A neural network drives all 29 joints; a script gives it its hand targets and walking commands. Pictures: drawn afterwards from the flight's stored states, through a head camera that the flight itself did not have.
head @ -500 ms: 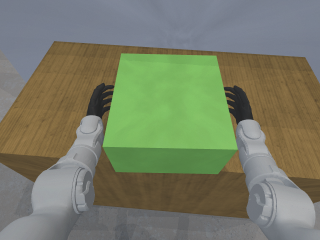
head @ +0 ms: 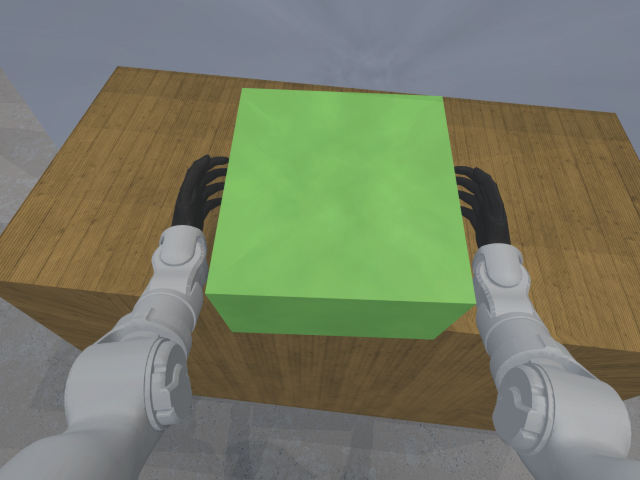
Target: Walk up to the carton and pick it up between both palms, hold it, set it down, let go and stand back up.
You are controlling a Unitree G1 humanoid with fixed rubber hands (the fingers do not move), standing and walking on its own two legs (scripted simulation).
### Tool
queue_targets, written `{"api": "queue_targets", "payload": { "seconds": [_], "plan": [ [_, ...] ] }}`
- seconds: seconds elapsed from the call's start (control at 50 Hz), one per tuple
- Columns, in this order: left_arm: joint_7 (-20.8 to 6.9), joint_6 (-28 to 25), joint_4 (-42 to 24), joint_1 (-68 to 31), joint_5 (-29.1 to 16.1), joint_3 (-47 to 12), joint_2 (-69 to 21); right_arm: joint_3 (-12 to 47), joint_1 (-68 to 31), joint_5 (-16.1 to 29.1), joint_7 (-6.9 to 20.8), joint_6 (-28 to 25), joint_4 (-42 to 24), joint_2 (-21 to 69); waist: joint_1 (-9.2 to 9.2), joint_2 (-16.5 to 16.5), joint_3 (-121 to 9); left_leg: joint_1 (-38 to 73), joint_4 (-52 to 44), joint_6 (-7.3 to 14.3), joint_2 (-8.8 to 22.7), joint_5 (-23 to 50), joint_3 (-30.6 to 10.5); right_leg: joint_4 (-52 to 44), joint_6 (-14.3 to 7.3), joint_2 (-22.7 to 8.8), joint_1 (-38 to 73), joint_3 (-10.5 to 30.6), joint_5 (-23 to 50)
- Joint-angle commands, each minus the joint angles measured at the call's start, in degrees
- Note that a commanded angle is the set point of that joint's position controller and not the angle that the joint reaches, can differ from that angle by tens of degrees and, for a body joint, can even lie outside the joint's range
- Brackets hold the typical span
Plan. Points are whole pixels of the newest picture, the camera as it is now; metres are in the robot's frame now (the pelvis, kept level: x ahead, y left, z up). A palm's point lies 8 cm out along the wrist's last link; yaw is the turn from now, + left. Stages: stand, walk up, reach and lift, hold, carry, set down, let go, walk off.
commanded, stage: reach and lift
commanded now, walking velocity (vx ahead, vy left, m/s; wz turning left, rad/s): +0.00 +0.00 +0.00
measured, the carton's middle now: (337, 213) +0.47 +0.01 +0.02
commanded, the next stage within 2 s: none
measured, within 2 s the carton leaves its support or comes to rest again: neither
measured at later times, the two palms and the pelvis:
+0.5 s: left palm (185, 223) +0.41 +0.20 +0.05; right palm (481, 238) +0.41 -0.18 +0.05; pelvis +0.01 +0.00 +0.00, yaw +1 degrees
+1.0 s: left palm (173, 185) +0.40 +0.19 +0.14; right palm (528, 210) +0.39 -0.19 +0.14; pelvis -0.01 +0.00 +0.00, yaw +0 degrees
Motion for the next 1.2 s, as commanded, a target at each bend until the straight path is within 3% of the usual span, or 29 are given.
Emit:
{"api": "queue_targets", "payload": {
  "seconds": [0.0, 0.06, 0.12, 0.14, 0.16, 0.26, 0.3, 0.38, 0.46, 0.52, 0.62, 0.68, 0.74, 0.82, 0.88, 0.94, 1.0, 1.12, 1.18],
  "plan": [
    [-5.4, -0.3, -9.8, -30.7, 3.2, -12.4, -31.8, 13.0, -28.5, -5.0, 6.6, -1.0, -2.3, 27.8, -0.35, 3.9, -31.4, 18.0, 0.6, -2.6, -0.9, 11.1, 4.3, 0.2, -0.8, 1.2, 10.1, -3.1, 5.1],
    [-4.9, 0.4, -10.6, -31.4, 1.5, -13.8, -32.2, 14.5, -30.2, -3.6, 6.6, -0.1, -4.5, 28.7, 0.48, 3.9, -34.5, 17.6, 1.0, -2.2, -1.0, 11.4, 4.0, 0.4, -0.9, 1.1, 10.6, -2.5, 5.8],
    [-4.9, 0.6, -11.6, -32.4, -1.2, -16.9, -33.5, 17.2, -31.8, -1.6, 6.4, 0.4, -6.6, 29.3, 0.12, 3.6, -37.5, 17.6, 2.5, -2.9, -1.2, 14.8, 3.9, 1.7, -0.5, 1.4, 12.4, -2.6, 10.2],
    [-5.0, 0.0, -12.2, -33.1, -1.5, -17.5, -34.3, 18.8, -32.8, -1.3, 6.4, 0.0, -8.2, 30.5, 1.0, 3.2, -38.6, 16.7, 3.7, -3.0, -1.4, 17.7, 3.8, 2.5, -0.2, 1.5, 13.2, -2.7, 13.7],
    [-5.2, 0.1, -12.1, -32.1, -2.1, -18.4, -34.3, 20.3, -31.5, 0.1, 6.2, 0.4, -7.9, 30.7, 0.24, 4.1, -38.5, 17.2, 4.4, -3.1, -1.4, 20.2, 3.3, 2.9, -0.3, 1.3, 15.3, -2.0, 17.2],
    [-5.6, 0.2, -16.7, -30.2, -5.9, -24.7, -37.6, 30.6, -31.1, 8.2, 5.3, 1.6, -13.1, 34.1, 0.46, 5.3, -41.6, 19.3, 7.3, -4.2, -2.2, 30.2, 1.3, 5.4, 0.4, 2.1, 18.8, -1.2, 29.3],
    [-5.8, 0.5, -17.4, -30.2, -7.3, -25.9, -39.2, 34.5, -32.5, 10.6, 4.8, 2.9, -16.9, 35.6, 0.3, 4.1, -40.5, 17.2, 7.2, -3.9, -2.2, 29.4, 0.4, 5.3, 1.0, 1.9, 20.7, -0.2, 30.3],
    [-5.0, 0.5, -26.8, -31.6, -11.5, -30.7, -41.1, 41.1, -29.8, 15.3, 4.3, 6.6, -22.9, 38.2, -0.59, 4.3, -43.5, 18.5, 7.6, -4.0, -2.5, 30.9, -1.6, 6.1, 0.8, 2.3, 20.7, 1.0, 30.3],
    [-3.7, 2.4, -35.8, -34.2, -15.1, -36.2, -44.2, 46.3, -31.9, 20.1, 4.0, 10.1, -33.1, 40.3, -1.04, 4.2, -45.8, 21.9, 8.5, -4.1, -2.9, 31.5, -2.6, 5.5, 1.0, 2.8, 19.1, 1.4, 26.8],
    [-3.2, 5.0, -40.1, -35.8, -17.2, -37.9, -45.4, 47.7, -32.8, 21.8, 3.6, 13.4, -37.8, 39.9, -1.74, 4.0, -44.6, 21.8, 7.6, -4.0, -3.1, 27.4, -3.4, 4.8, 0.7, 2.8, 18.1, 1.6, 21.7],
    [-3.7, 12.2, -40.6, -35.3, -16.7, -35.6, -44.2, 45.1, -35.5, 23.0, 3.1, 20.0, -39.9, 38.8, -2.78, -0.5, -36.8, 20.3, 4.2, -2.3, -3.4, 15.8, -3.8, 2.6, 0.3, 2.5, 18.0, 1.9, 10.9],
    [-4.5, 15.9, -39.1, -37.8, -15.3, -31.7, -43.6, 42.1, -37.9, 22.3, 3.1, 22.9, -38.8, 38.9, -2.01, -1.2, -32.7, 17.5, 1.2, -0.9, -3.3, 7.5, -3.4, 1.2, 0.0, 1.7, 17.9, 2.3, 2.5],
    [-5.1, 19.0, -36.0, -38.0, -13.9, -29.3, -43.9, 39.7, -41.5, 22.1, 3.5, 24.3, -37.3, 39.3, -1.28, -0.9, -31.1, 17.9, 0.0, -0.5, -3.8, 4.2, -2.4, 0.5, -0.2, 1.1, 18.7, 2.2, -0.1],
    [-6.0, 23.8, -36.6, -35.1, -11.1, -26.0, -44.1, 37.2, -41.9, 23.0, 3.6, 25.9, -36.3, 36.9, -0.92, 1.5, -27.2, 22.0, -0.3, -1.6, -3.9, 8.5, -1.5, -0.5, -0.5, 1.8, 19.0, 1.4, 1.3],
    [-6.8, 27.1, -35.0, -32.1, -7.9, -22.4, -43.2, 35.6, -41.2, 22.2, 3.9, 27.0, -34.8, 35.7, -0.06, 1.1, -23.2, 22.8, -2.0, -1.1, -3.8, 5.5, -1.2, -1.8, -0.4, 1.6, 19.6, 0.9, -1.0],
    [-7.4, 30.0, -39.0, -31.2, -6.6, -22.0, -43.2, 34.5, -39.7, 21.8, 4.1, 28.0, -35.2, 35.2, -0.24, 2.1, -21.7, 24.1, -3.2, -1.2, -4.1, 5.2, -0.3, -2.2, -0.2, 1.8, 20.6, 0.4, -1.8],
    [-6.8, 32.0, -45.0, -30.7, -6.9, -24.2, -44.6, 35.5, -38.6, 22.8, 4.5, 28.0, -36.2, 35.6, -0.98, 3.3, -23.6, 28.1, -1.9, -2.1, -3.9, 11.1, -0.5, -2.1, -0.1, 2.5, 19.9, -0.1, 2.4],
    [-5.9, 34.0, -59.9, -26.8, -9.7, -32.3, -45.9, 43.0, -35.3, 26.7, 3.4, 28.5, -49.1, 36.6, -2.96, 5.1, -32.6, 34.8, 3.0, -4.1, -4.9, 25.5, -1.7, -0.7, 1.0, 3.8, 23.6, -0.3, 16.6],
    [-5.7, 36.3, -65.0, -22.9, -10.1, -33.9, -44.9, 46.8, -32.4, 28.8, 2.2, 30.9, -55.0, 36.5, -3.06, 3.9, -31.2, 34.7, 3.6, -4.0, -5.1, 28.5, -2.9, -0.6, 1.3, 4.2, 24.3, 0.4, 19.9]
  ]
}}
